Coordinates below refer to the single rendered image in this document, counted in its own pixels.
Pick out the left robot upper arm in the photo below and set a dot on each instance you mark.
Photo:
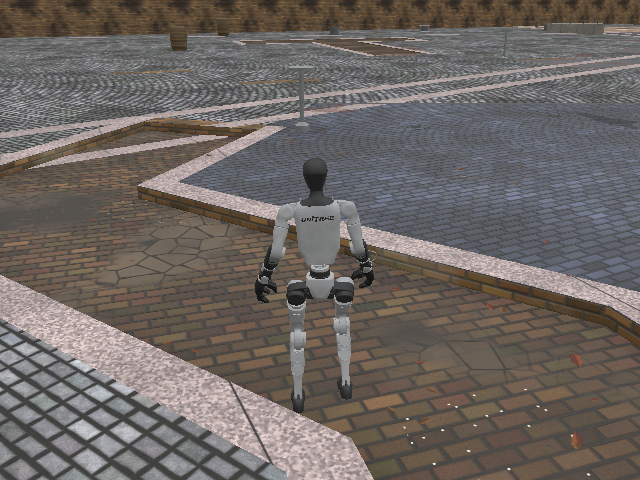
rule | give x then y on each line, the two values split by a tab
285	213

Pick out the left robot forearm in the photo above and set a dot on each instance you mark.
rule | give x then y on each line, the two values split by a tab
268	267

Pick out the robot shin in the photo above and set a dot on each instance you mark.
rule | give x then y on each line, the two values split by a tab
297	366
344	352

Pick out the right robot hand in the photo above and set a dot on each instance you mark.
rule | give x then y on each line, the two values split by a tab
358	274

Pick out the right robot forearm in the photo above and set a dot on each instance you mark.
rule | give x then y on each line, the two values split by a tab
364	260

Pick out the right robot upper arm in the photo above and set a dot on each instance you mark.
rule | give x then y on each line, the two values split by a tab
348	209

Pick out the left robot hand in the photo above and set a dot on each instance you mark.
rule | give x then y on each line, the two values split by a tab
260	288

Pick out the left robot shin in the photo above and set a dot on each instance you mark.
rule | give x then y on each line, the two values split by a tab
297	366

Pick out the right robot shin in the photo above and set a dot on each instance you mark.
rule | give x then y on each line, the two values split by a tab
344	352

